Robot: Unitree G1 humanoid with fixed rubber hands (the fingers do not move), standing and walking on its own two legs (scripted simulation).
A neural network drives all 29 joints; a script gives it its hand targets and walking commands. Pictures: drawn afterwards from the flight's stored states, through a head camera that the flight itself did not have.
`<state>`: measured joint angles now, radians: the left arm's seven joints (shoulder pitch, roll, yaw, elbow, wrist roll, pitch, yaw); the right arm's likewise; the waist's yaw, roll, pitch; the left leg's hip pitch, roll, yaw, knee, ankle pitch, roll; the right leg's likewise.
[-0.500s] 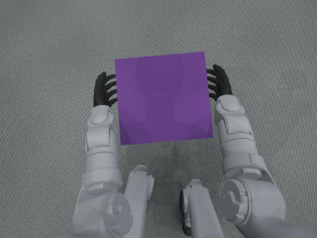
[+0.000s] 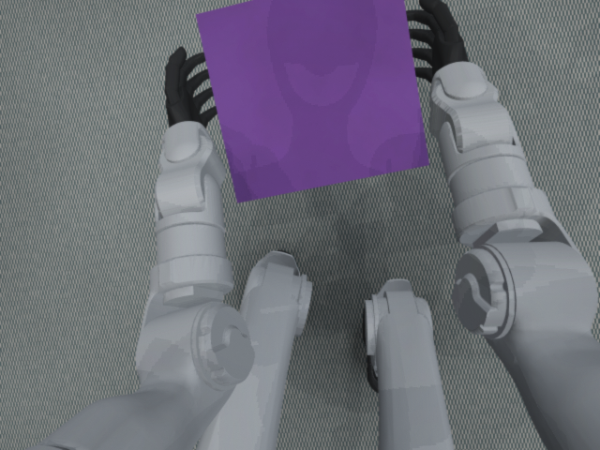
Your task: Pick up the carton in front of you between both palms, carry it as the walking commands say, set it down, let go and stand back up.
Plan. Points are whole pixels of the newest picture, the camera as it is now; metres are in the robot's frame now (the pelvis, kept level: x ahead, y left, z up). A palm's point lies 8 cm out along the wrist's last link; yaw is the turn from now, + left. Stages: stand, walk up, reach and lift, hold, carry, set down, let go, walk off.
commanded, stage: set down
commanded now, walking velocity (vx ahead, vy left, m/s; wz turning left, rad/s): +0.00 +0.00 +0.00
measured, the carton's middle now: (316, 110) +0.51 +0.09 -0.20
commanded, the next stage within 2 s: none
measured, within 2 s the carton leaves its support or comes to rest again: rests again in 1.10 s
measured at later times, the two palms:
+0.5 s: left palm (211, 132) +0.46 +0.24 -0.24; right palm (402, 83) +0.58 -0.03 -0.26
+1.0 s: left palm (214, 137) +0.46 +0.24 -0.26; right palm (401, 89) +0.58 -0.03 -0.28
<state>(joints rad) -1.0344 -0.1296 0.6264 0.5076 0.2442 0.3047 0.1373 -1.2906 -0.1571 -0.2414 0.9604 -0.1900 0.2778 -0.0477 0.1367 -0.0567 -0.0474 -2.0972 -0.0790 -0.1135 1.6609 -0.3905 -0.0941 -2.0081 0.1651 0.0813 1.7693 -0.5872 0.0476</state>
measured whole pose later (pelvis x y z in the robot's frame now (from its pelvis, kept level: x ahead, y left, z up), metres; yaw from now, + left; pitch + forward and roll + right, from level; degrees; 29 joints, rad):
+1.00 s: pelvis +0.00 -0.02 -0.10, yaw +2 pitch +44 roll +7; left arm -1.33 0.03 0.71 0.82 0.16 0.22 0.06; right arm -1.68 -0.33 0.09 1.28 -0.05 0.23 -0.07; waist 0.24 -0.02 0.28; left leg -2.27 -0.03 -0.06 1.98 -0.47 -0.14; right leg -2.24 0.17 0.06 2.14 -0.65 -0.01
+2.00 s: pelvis -0.02 +0.00 -0.11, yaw +3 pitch +39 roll +6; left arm -1.37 0.17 0.47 0.95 -0.17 0.09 0.14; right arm -1.75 -0.54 0.28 1.18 0.12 0.20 0.01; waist 0.24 0.03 0.38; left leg -2.27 0.01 0.02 2.03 -0.44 -0.06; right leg -2.24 0.06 0.06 2.19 -0.64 -0.01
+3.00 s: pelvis +0.02 +0.00 +0.13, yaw +0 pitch +46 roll +1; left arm -0.96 0.00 0.48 0.54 0.01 0.27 0.12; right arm -1.42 -0.43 -0.08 1.08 -0.11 0.30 0.10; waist 0.26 -0.06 -0.02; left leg -1.68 0.00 -0.02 1.15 -0.27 -0.04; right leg -1.63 0.06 0.05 1.26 -0.43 -0.01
